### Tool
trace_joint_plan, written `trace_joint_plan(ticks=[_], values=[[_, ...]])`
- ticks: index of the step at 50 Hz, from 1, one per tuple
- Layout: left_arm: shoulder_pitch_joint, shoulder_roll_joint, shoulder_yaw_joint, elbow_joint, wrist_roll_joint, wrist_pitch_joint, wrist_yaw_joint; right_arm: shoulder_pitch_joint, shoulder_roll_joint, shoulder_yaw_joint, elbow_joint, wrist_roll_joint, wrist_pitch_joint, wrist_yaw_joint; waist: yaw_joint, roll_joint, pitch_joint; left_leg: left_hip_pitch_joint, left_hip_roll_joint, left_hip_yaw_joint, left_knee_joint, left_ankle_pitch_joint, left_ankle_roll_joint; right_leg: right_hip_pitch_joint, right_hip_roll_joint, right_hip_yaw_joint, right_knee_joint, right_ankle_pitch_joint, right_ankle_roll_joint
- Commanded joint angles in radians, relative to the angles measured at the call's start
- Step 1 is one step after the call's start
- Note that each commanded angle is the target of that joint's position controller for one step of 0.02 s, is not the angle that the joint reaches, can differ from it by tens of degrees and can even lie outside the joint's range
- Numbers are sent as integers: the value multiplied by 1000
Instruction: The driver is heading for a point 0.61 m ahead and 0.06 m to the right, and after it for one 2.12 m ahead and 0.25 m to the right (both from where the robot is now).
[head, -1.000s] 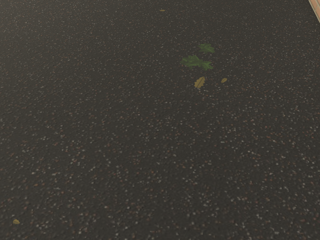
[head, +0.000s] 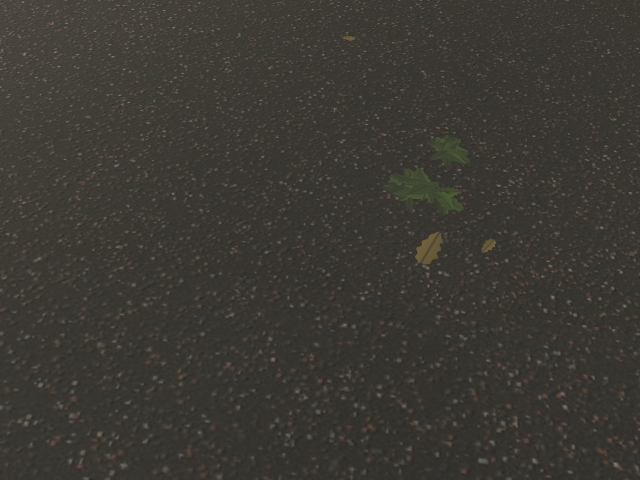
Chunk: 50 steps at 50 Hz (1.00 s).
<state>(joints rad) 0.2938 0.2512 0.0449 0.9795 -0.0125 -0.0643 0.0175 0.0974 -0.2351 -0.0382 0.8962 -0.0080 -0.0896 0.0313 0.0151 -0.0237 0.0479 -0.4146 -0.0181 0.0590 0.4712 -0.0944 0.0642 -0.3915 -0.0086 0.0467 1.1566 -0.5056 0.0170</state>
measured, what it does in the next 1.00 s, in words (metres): walks ahead: right foot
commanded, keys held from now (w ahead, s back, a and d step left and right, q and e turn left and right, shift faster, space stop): no key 1.00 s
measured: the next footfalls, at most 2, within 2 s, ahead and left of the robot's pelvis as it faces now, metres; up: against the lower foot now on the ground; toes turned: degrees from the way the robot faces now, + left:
right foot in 0.26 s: +0.13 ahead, -0.15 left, +0.00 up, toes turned +0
left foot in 1.72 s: +0.44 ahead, +0.10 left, +0.00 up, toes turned +3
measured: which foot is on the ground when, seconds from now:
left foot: down 0.00-1.00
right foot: up 0.00-0.24, down 0.26-1.00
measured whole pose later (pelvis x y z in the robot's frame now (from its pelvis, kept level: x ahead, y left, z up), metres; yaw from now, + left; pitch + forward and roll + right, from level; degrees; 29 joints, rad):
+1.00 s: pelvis +0.10 -0.02 +0.00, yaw +1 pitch +0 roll +0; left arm 0.13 0.22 0.07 1.01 -0.01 -0.07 -0.06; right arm 0.15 -0.22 -0.08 1.00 0.01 -0.09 0.08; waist 0.00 0.00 0.01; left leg -0.25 0.00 0.05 0.56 -0.31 0.02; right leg -0.23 -0.02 -0.01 0.55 -0.33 0.02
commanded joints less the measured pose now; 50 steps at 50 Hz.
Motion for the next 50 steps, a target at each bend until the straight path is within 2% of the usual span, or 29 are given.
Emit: trace_joint_plan(ticks=[1, 2, 4, 6, 8, 11, 12, 13, 14, 15, 16, 17, 18, 20, 22, 32, 33, 34, 35, 36, 37, 39, 43, 50], values=[[113, 40, 20, -19, 9, 28, 19, 6, -68, -7, -18, -23, -6, -3, 36, 99, -166, 130, 250, -192, -183, 551, 184, 9, -87, 18, -55, 100, 10], [126, 17, 16, -17, 9, 36, 23, 1, -75, -7, -10, -30, -8, -4, 49, 113, -161, 95, 236, -156, -195, 571, 189, 43, -85, 9, -122, 118, 14], [96, 17, 16, -27, 13, 47, 33, -8, -95, -10, 1, -31, -7, -15, 53, 127, -167, 79, 225, -124, -205, 552, 190, 72, -81, 0, -261, 158, 18], [49, 33, 18, -35, 16, 60, 37, -1, -115, -14, 11, -21, 3, -26, 34, 124, -180, 87, 224, -130, -223, 369, 179, 102, -82, -4, -364, 220, 17], [8, 47, 23, -38, 14, 73, 37, 16, -121, -14, 23, -15, 18, -34, 14, 121, -157, 73, 226, -157, -258, 91, 169, 122, -80, -6, -430, 256, 15], [-28, 43, 26, -34, 19, 74, 35, 11, -103, -7, 36, -1, 37, -42, 18, 109, -81, 39, 201, -186, -265, -241, 128, 172, -62, -31, -600, 308, -4], [-30, 43, 26, -28, 28, 70, 34, 26, -87, -1, 45, 6, 41, -43, 20, 92, -61, 32, 178, -185, -252, -301, 98, 203, -59, -35, -673, 342, -15], [-24, 54, 26, -24, 36, 67, 34, 60, -72, 4, 59, 6, 42, -43, 15, 65, -49, 30, 155, -184, -233, -334, 61, 231, -89, -4, -724, 401, -28], [-14, 84, 29, -23, 34, 64, 35, 83, -69, 3, 61, -1, 41, -40, -11, 16, -38, 19, 113, -161, -181, -319, 31, 246, -127, 26, -733, 462, -47], [-32, 136, 45, -1, 15, 63, 33, 129, -71, -3, 65, 2, 46, -42, -60, -96, -21, 49, 48, -93, -182, -272, 10, 175, -106, 15, -726, 332, -65], [-33, 82, 38, 4, 12, 57, 26, 96, -83, -5, 69, -3, 52, -49, -28, -78, -15, 127, 38, -64, -140, -227, -3, 102, -85, 11, -759, 237, -54], [-40, 52, 30, 12, 20, 51, 24, 81, -78, -5, 65, 1, 58, -52, -30, -75, -22, 162, 40, -58, -119, -193, -3, 83, -83, 9, -779, 225, -39], [-60, 52, 30, 12, 23, 46, 23, 79, -65, -3, 70, 2, 64, -56, -34, -74, -24, 178, 45, -58, -105, -156, 1, 84, -77, 6, -780, 270, -26], [-60, 50, 30, 22, 20, 34, 23, 90, -67, -5, 82, -2, 67, -56, -33, -58, -52, 192, 44, -52, -84, -87, 4, 126, -72, -2, -759, 354, -23], [-44, 50, 29, 36, 16, 31, 24, 83, -66, -6, 89, 2, 68, -54, -24, -34, -69, 206, 48, -51, -70, -29, 6, 152, -68, -8, -742, 409, -27], [-27, 37, 21, 79, 13, 43, 29, 96, -62, -9, 136, 9, 85, -58, -16, 20, -57, 229, 54, -53, -45, 57, -4, 182, -50, -29, -720, 468, -30], [-88, 120, 47, 20, 26, 20, -25, 76, -145, -47, 97, 0, 44, -6, -23, 27, -42, 212, 50, -45, -54, -64, 37, 105, -34, -39, -731, 317, -77], [-116, 115, 50, 17, 35, 10, -53, 55, -141, -51, 95, -6, 20, 21, -24, 37, -43, 212, 68, -66, -72, -99, 43, 100, -35, -40, -736, 275, -78], [-107, 66, 43, 15, 36, 10, -62, 55, -101, -47, 90, -8, 7, 36, -18, 44, -40, 201, 79, -81, -81, -120, 44, 104, -32, -43, -732, 258, -72], [-80, 31, 36, 27, 31, 12, -66, 67, -70, -41, 96, -1, 1, 47, -11, 40, -42, 197, 82, -86, -81, -127, 32, 127, -33, -40, -738, 265, -60], [-74, 26, 34, 29, 21, 10, -69, 69, -67, -41, 94, 6, -4, 54, -8, 32, -40, 190, 75, -80, -70, -110, 15, 141, -35, -38, -735, 292, -50], [-96, 53, 39, 20, 8, 3, -75, 64, -88, -50, 85, 12, -6, 59, -10, 26, -69, 204, 64, -64, -40, -35, -2, 155, -35, -38, -721, 362, -47], [-117, 67, 40, 11, 7, -11, -80, 70, -94, -57, 76, 11, -5, 51, -13, 21, -73, 213, 53, -50, -5, 18, -10, 141, -30, -46, -699, 400, -44], [-158, 85, 44, -4, 5, -22, -74, 57, -100, -64, 62, 15, -9, 42, -9, 21, -78, 210, 54, -52, 25, 41, -14, 129, -28, -52, -665, 404, -39]])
